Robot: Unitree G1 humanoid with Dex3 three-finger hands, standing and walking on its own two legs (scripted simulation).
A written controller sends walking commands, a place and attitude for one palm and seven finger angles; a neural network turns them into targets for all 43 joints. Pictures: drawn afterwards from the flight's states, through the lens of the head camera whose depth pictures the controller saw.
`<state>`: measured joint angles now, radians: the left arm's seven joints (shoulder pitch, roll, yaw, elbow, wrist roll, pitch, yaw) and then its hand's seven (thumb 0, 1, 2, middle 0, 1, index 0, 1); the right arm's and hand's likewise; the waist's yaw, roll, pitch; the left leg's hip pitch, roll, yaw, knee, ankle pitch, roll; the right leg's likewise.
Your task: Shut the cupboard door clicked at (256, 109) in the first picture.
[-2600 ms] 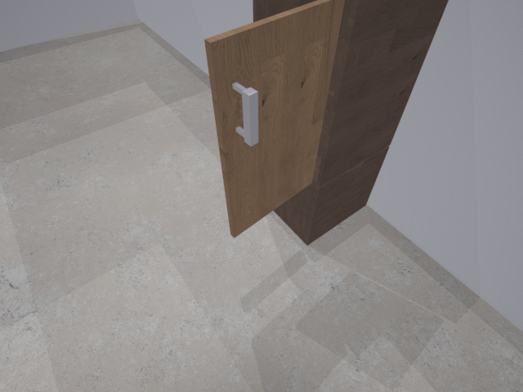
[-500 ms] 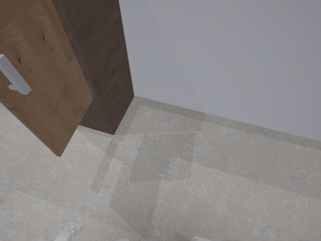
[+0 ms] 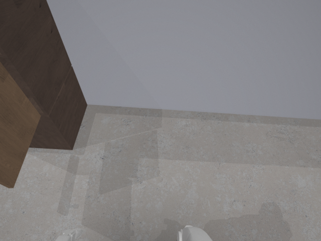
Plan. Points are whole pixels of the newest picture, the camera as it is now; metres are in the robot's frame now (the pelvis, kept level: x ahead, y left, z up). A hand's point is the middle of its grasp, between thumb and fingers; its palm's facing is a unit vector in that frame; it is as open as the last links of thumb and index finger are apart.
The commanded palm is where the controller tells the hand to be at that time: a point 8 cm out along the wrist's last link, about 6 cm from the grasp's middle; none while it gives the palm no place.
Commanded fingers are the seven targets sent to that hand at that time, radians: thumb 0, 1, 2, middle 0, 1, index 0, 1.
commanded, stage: walk around to get in front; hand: left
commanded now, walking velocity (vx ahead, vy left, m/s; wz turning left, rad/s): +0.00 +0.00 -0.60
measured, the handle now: out of the picture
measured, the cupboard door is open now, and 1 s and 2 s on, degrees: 95 95 95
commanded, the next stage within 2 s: none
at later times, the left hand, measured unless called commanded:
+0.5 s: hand out of the picture +0.13 +0.12 -0.17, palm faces -0.26 -0.94 -0.22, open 7.4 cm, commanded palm none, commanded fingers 0.00 0.90 0.90 -0.20 -0.30 -0.20 -0.30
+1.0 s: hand (153, 207) +0.22 +0.03 -0.16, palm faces -0.56 -0.78 -0.28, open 7.4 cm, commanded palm none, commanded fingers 0.00 0.90 0.90 -0.20 -0.30 -0.20 -0.30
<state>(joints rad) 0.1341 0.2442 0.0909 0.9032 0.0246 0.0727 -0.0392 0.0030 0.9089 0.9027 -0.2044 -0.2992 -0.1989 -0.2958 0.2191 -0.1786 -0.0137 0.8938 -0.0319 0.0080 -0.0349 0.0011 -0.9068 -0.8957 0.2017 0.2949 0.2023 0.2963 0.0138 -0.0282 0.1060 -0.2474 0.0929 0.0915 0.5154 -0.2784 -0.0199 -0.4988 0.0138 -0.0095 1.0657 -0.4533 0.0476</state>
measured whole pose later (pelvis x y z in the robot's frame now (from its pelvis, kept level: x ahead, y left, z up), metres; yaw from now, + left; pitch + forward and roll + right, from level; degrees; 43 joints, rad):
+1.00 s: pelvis +0.01 -0.08 -0.01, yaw -36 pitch +1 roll +0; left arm 0.12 0.23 0.07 0.88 0.02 0.02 -0.01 0.00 0.91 0.90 -0.20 -0.30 -0.20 -0.30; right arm 0.21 -0.27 -0.06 0.93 -0.01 0.07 -0.02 0.00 -0.91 -0.90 0.20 0.29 0.20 0.30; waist -0.02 0.05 0.13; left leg -0.41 0.12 0.06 1.05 -0.52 -0.08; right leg -0.32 0.00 -0.04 0.63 -0.33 -0.02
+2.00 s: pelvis +0.11 -0.23 -0.01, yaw -71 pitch +0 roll +0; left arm 0.25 0.23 0.09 1.03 0.03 0.02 -0.05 0.01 0.91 0.90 -0.20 -0.30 -0.20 -0.30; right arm 0.20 -0.19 -0.02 0.89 -0.04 -0.07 -0.01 0.00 -0.91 -0.90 0.20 0.29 0.20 0.30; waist 0.01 -0.06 0.07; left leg -0.32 0.09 0.16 0.60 -0.28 0.01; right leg -0.41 -0.01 0.00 1.18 -0.39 -0.02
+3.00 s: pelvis +0.15 -0.62 +0.00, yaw -73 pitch +1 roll -1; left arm 0.17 0.18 0.06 0.98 0.02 0.02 0.00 0.00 0.91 0.90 -0.20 -0.30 -0.20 -0.30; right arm 0.19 -0.18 -0.04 0.98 -0.02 0.01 0.00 0.00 -0.92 -0.90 0.20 0.30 0.20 0.30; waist 0.01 -0.01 0.06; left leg -0.36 -0.03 0.02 0.50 -0.16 0.06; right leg -0.51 -0.07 0.00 1.04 -0.38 0.07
